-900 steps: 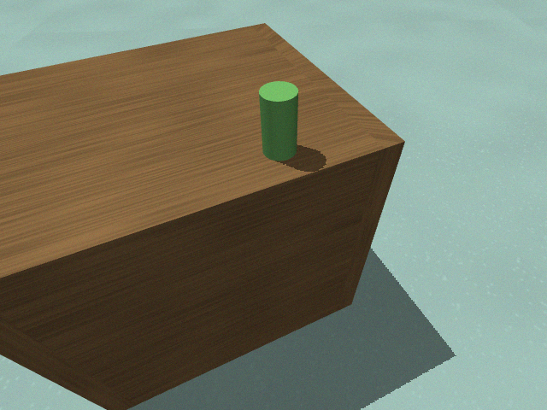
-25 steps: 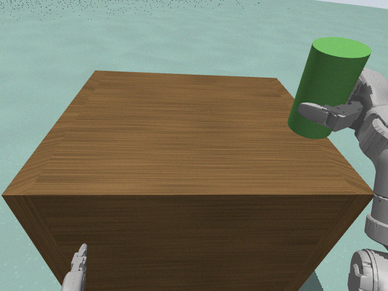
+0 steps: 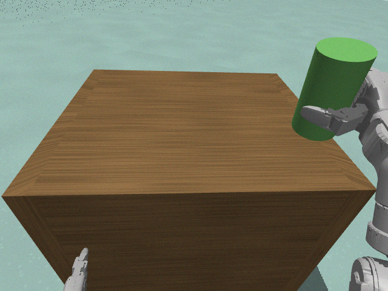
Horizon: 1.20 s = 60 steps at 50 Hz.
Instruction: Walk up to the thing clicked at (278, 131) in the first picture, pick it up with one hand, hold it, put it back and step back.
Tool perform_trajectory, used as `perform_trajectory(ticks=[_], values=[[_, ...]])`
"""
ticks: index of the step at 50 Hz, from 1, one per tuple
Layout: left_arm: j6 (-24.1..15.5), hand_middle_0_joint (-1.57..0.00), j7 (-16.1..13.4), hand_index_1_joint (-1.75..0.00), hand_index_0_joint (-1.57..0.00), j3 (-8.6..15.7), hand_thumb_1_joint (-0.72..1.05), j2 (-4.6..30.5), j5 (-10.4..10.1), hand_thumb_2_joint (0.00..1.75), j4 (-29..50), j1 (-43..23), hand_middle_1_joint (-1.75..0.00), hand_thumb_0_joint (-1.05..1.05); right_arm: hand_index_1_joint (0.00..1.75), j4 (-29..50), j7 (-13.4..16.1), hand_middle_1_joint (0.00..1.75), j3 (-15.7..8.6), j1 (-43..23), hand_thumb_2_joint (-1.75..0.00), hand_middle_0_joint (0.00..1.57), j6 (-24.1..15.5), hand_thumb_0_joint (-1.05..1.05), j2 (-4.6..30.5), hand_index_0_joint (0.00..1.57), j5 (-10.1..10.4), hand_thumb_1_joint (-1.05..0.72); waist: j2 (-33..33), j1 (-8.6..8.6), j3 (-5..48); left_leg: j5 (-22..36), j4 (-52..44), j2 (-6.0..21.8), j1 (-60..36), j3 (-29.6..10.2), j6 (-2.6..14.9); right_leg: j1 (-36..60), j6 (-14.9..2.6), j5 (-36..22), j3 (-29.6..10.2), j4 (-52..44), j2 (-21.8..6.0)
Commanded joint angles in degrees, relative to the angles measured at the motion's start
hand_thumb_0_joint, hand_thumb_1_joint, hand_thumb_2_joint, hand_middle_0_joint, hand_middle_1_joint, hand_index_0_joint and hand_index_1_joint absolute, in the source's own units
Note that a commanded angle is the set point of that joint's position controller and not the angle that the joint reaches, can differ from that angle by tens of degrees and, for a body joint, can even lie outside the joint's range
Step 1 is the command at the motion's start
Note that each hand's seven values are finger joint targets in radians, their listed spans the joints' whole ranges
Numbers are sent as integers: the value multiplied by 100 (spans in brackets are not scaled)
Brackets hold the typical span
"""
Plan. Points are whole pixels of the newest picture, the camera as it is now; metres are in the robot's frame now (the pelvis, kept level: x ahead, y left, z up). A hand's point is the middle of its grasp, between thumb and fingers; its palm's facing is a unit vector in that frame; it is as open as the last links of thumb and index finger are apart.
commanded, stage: hold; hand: right
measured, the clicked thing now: (327, 92) +0.32 -0.17 +0.32
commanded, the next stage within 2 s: crouch in 0.44 s
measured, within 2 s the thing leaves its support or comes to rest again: neither
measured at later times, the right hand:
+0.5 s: hand (325, 94) +0.33 -0.18 +0.32, palm faces +0.14 +0.99 -0.05, open 10.6 cm
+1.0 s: hand (294, 122) +0.39 -0.18 +0.23, palm faces +0.17 +0.99 -0.04, open 10.6 cm
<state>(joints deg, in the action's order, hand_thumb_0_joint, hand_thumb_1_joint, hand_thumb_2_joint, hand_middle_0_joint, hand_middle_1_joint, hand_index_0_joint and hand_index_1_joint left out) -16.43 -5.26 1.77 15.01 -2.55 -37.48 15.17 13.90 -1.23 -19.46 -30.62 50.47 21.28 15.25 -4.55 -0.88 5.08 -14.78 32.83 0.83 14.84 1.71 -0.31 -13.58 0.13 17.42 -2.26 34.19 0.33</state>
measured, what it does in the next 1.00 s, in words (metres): stands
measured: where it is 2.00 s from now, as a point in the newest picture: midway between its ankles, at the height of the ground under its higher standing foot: outside the picture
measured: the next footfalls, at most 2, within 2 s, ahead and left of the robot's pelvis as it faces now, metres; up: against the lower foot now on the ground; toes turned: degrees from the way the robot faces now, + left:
none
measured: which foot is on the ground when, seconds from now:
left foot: down 0.00-1.00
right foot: down 0.00-1.00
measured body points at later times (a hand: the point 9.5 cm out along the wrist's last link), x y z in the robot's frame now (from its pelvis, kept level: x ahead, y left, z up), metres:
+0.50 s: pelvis +0.00 +0.00 +0.00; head -0.05 +0.03 +0.45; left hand +0.16 +0.26 -0.07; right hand +0.32 -0.23 +0.32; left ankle +0.03 +0.12 -0.73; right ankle +0.01 -0.12 -0.73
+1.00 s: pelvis -0.02 +0.01 +0.00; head -0.03 +0.02 +0.45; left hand +0.14 +0.27 -0.07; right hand +0.37 -0.23 +0.23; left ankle +0.03 +0.12 -0.73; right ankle +0.01 -0.12 -0.73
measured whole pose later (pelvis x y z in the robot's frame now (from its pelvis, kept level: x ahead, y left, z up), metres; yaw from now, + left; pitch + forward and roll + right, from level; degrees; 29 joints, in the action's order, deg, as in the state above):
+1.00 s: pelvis -0.02 +0.01 +0.00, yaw +1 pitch -1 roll +0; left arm -17.5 -4.5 2.7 14.5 -1.6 -37.9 14.5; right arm -12.7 0.1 -16.5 -37.3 39.6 20.9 9.5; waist -2.3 1.5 1.6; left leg -13.3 33.6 0.4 18.9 1.1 0.2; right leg -17.0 0.7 15.9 -1.6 34.3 -0.1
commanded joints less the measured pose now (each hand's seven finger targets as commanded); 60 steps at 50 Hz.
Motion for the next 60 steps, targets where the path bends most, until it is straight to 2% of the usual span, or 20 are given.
perform_trajectory(ticks=[1, 2, 8, 9, 15, 17, 19, 21, 25, 30, 35, 37, 38, 40, 41, 46, 48, 51, 56, 60], values=[[-408, -5, -85, -5, -5, 263, -56, 726, -16, 5, 999, -1436, -5, 0, 143, 1309, -162, 143, -19, -3700, -131, 122, -545, 0, 1046, 128, 108, -5, -309, 110, 1412, 676, -549, -84, -139, 185, 57, 604, -31, -987, 10, -617, 43], [-430, -5, -65, -5, -5, 156, -55, 657, -19, 5, 1106, -1596, -6, 0, 143, 1347, -212, 143, 197, -3892, -131, 122, -512, 0, 856, 128, 90, -2, -364, 141, 1443, 648, -527, -100, -113, 202, 65, 619, -3, -965, -35, -657, 29], [-418, -5, -38, -5, -5, 380, -54, 740, -9, 4, 886, -1050, -5, 0, 144, 572, -189, 144, -690, -3599, -132, 123, -355, 0, 1553, 129, 192, -7, 392, 101, 1218, 578, -635, -104, -215, 299, -16, 374, -97, -790, 9, -693, 98], [-408, -5, 13, -5, -5, 226, -54, 556, -19, 4, 864, -1065, -5, 0, 144, 201, -177, 144, -801, -3274, -132, 124, -337, 0, 1549, 130, 214, -8, 555, 33, 1020, 596, -641, -94, -208, 301, -38, 232, -115, -804, 49, -663, 130], [-374, -4, 71, -5, -4, 579, -55, 822, 17, 5, 786, -662, -5, 0, 145, 696, 70, 145, -1309, -3582, -132, 126, -638, 0, 2121, 131, 171, -6, 494, -24, 1262, 631, -611, -36, -181, 180, -22, 320, -163, -798, 107, -573, 145], [-390, -4, 112, -5, -4, 279, -56, 577, 10, 6, 1078, -946, -5, 0, 144, 1086, 81, 144, -850, -3826, -131, 125, -740, 0, 1724, 131, 116, -4, 349, -50, 1398, 691, -542, -42, -230, 176, 12, 340, -141, -900, 94, -556, 125], [-420, -4, 58, -5, -4, 376, -55, 664, -9, 6, 1460, -1191, -5, 0, 144, 1390, 73, 144, -623, -3869, -130, 124, -784, 0, 1534, 130, 100, -3, 252, -73, 1573, 727, -490, -53, -296, 167, 37, 486, -129, -965, 69, -528, 97], [-403, -4, 73, -5, -4, -79, -56, 389, -13, 7, 1492, -1384, -5, 0, 145, 1363, -23, 145, -206, -3864, -132, 124, -750, 0, 1231, 130, 36, -2, 22, -92, 1611, 841, -484, -53, -325, 158, 72, 544, -81, -1168, 49, -540, 68], [-406, -5, -15, -5, -5, 3, -55, 477, -14, 6, 1041, -1684, -5, 0, 145, 1338, -264, 145, 215, -3960, -133, 123, -614, 0, 926, 130, 9, -1, -360, 20, 1480, 652, -533, -84, -227, 158, 96, 568, -23, -1017, 8, -642, 40], [-379, -5, 41, -4, -6, 381, -51, 756, -22, 3, 803, -1226, -6, 0, 153, 807, -345, 153, -497, -3565, -140, 134, -494, 0, 1521, 139, 76, -18, -157, 141, 1443, 831, -588, -94, -286, 213, 53, 497, -31, -1074, 46, -652, 81], [-384, -5, 58, -4, -6, 736, -52, 909, -3, 4, 793, -388, -5, 0, 154, 246, -142, 154, -1092, -3420, -140, 135, -616, 0, 1765, 141, 299, -17, 1004, 253, 694, 139, -859, -83, 66, 205, -108, 239, -227, -225, 113, -713, 129], [-426, -4, 70, -4, -5, 607, -52, 771, 4, 4, 1101, -478, -5, 0, 155, -107, -56, 155, -819, -3406, -141, 136, -707, 0, 1440, 142, 252, -13, 1113, 287, 428, -103, -936, -21, 251, 83, -150, 120, -247, -30, 135, -713, 145], [-423, -4, 51, -4, -5, 688, -52, 828, 20, 4, 1051, -503, -5, 0, 155, -282, 30, 155, -933, -3425, -141, 136, -765, 0, 1547, 142, 201, -13, 1180, 255, 296, -254, -966, 2, 272, 45, -168, 32, -258, 119, 131, -688, 157], [-419, -4, 70, -4, -5, 474, -52, 578, 31, 4, 977, -581, -5, 0, 155, -666, 97, 155, -603, -3505, -140, 135, -918, 0, 1237, 141, 44, -8, 842, 220, 312, -107, -862, 3, 284, 35, -128, 12, -229, 29, 139, -688, 147], [-470, -4, 122, -4, -5, 105, -52, 258, 24, 4, 1235, -1006, -5, 0, 155, -813, 89, 155, -210, -3608, -140, 135, -1033, 0, 839, 141, -33, -7, 684, 147, 411, 47, -765, 0, 211, 55, -106, -85, -200, -116, 148, -664, 160], [-524, -4, 57, -4, -6, 188, -50, 471, 70, 3, 1264, -1510, -6, 0, 153, -862, 49, 153, 123, -4472, -139, 131, -1744, 0, 1119, 138, -380, -1, 16, 149, 1609, 328, -517, 2, -106, 1, -1, 206, -114, -335, 128, -571, 103], [-577, -5, -28, -4, -6, 361, -50, 732, 83, 3, 1420, -1568, -6, 0, 152, -411, 34, 152, 57, -4897, -139, 131, -2115, 0, 1455, 138, -398, -3, -329, 163, 2299, 564, -419, 11, -289, -12, 48, 518, -61, -532, 97, -514, 81], [-596, -5, -128, -4, -6, 243, -50, 528, 73, 4, 1230, -1066, -6, 0, 152, -489, -53, 152, -76, -4350, -139, 132, -2541, 0, 1639, 138, -320, -5, -217, 203, 2584, 1147, -324, -1, -396, 0, 45, 773, -72, -1125, 89, -391, 61], [-576, -5, -256, -5, -6, 270, -51, 538, 111, 5, 1055, -928, -6, 0, 153, -428, 30, 153, -630, -3917, -139, 133, -3003, 0, 2069, 139, -85, -6, 49, 183, 2160, 1096, -396, -34, -254, 61, 4, 457, -130, -1011, 90, -414, 33], [-487, -5, -367, -5, -6, 478, -52, 612, 149, 5, 777, -514, -6, 0, 151, -448, 221, 151, -657, -3889, -138, 132, -3221, 0, 2000, 138, -94, -8, 47, 290, 1511, 845, -437, -65, 10, 42, 20, 303, -124, -703, 105, -476, 3]])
